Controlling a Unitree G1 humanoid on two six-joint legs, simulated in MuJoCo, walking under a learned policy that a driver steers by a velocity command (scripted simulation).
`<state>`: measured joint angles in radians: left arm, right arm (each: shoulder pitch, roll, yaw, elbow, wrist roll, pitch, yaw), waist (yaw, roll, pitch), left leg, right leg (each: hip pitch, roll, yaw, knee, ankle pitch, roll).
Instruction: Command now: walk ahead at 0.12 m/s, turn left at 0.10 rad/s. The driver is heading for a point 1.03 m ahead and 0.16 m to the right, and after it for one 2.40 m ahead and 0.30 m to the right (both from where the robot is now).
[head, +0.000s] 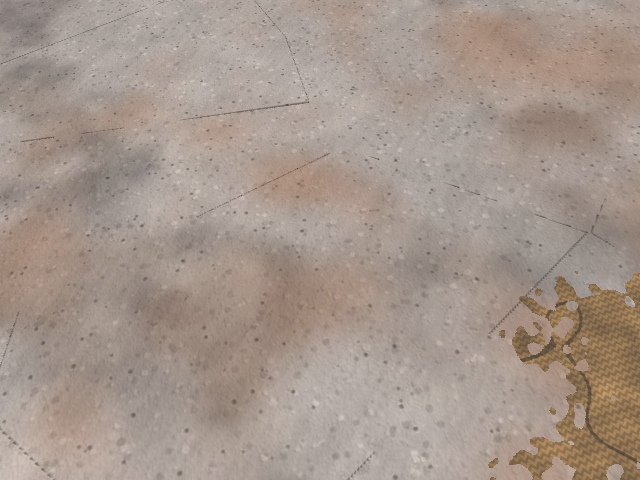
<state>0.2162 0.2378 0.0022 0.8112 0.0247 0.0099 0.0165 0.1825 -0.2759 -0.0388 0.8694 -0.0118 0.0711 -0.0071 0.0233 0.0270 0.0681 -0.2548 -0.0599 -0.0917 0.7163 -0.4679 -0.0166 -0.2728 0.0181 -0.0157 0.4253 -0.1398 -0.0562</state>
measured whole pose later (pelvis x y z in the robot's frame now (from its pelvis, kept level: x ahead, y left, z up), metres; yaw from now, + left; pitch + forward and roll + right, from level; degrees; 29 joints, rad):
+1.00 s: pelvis +0.39 -0.03 -0.02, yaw -1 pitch +1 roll -1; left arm 0.44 0.21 0.03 1.01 0.01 -0.06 0.00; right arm 0.02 -0.22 -0.03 0.85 -0.05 -0.08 0.02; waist 0.05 -0.01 0.07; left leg -0.46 -0.02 0.10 0.56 -0.12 0.10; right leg -0.03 0.01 -0.04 0.74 -0.46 -0.05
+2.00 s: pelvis +0.92 -0.06 -0.01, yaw -1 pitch +0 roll -2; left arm 0.41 0.16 0.02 1.06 0.02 -0.08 0.02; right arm 0.07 -0.18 -0.02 0.94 -0.03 -0.06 0.00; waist 0.06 0.03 0.07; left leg -0.46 0.01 0.07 0.53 -0.03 0.07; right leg 0.03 0.07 -0.09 0.34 -0.36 -0.06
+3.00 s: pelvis +1.00 -0.08 +0.00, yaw -1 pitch -1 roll +0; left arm 0.34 0.12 -0.01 1.14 0.01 -0.02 0.04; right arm 0.30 -0.13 0.00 1.15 -0.01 -0.01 -0.04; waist -0.01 0.00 0.02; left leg -0.22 -0.01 0.06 0.39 -0.14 0.04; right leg -0.10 0.02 -0.02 0.39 -0.27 -0.02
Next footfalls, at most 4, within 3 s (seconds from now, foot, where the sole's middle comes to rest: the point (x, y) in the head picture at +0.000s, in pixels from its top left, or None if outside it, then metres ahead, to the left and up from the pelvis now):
0.08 left None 0.00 0.11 -0.78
0.46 right None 0.22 -0.14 -0.78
0.96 left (339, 448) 0.54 0.05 -0.78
1.52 right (418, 323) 0.84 -0.14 -0.78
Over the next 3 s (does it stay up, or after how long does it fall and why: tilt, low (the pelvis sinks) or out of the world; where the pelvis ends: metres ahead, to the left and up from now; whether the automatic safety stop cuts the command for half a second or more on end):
stays up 1.00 -0.08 0.00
